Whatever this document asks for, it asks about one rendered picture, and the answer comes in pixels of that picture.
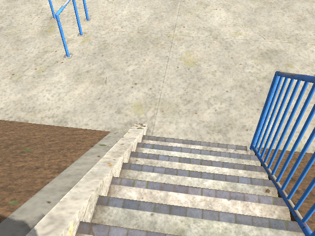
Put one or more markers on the stairs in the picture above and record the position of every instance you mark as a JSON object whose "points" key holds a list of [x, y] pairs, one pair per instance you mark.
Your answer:
{"points": [[176, 187]]}

